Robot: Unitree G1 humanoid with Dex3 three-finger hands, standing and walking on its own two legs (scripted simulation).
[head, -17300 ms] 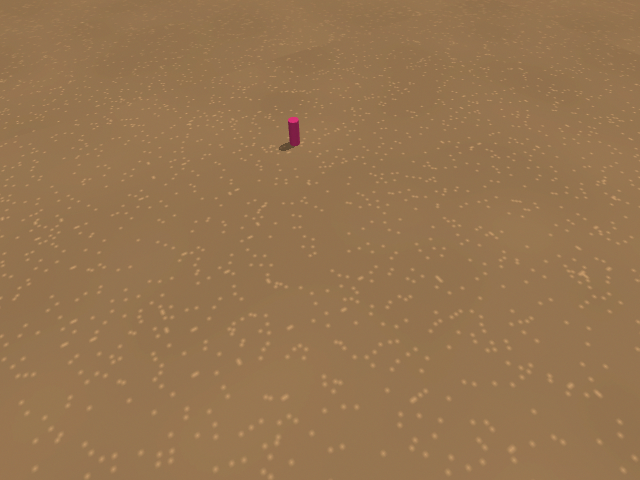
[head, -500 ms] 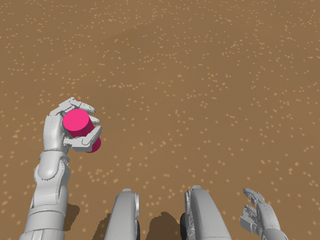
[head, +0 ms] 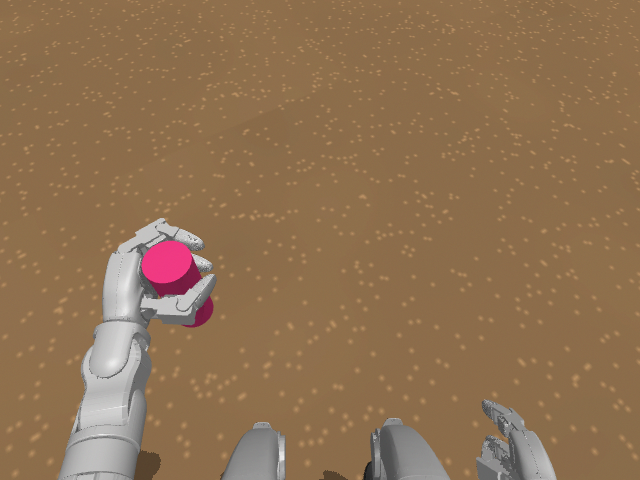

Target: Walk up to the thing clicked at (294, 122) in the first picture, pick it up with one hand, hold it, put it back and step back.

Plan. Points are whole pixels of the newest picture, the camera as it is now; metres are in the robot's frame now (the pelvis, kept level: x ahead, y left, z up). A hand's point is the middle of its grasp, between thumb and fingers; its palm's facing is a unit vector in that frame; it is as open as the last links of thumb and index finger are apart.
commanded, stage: lift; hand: left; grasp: from the side
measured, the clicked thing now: (182, 288) +0.34 +0.19 +0.00
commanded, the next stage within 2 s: hold in 0.48 s
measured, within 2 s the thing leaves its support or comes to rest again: neither
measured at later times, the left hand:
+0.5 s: hand (184, 257) +0.35 +0.17 +0.07, palm faces +0.02 -1.00 -0.01, open 7.3 cm
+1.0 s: hand (183, 254) +0.34 +0.16 +0.09, palm faces +0.02 -1.00 +0.00, open 7.3 cm
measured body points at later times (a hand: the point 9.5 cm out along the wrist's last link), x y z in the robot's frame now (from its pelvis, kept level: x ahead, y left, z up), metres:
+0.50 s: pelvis +0.02 -0.01 +0.03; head +0.08 +0.00 +0.48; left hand +0.34 +0.22 +0.08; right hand +0.15 -0.26 -0.07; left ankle +0.02 +0.12 -0.65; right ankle +0.03 -0.14 -0.65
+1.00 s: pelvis +0.02 -0.01 +0.05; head +0.06 +0.00 +0.50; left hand +0.33 +0.22 +0.10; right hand +0.15 -0.26 -0.06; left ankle +0.02 +0.12 -0.65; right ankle +0.03 -0.14 -0.65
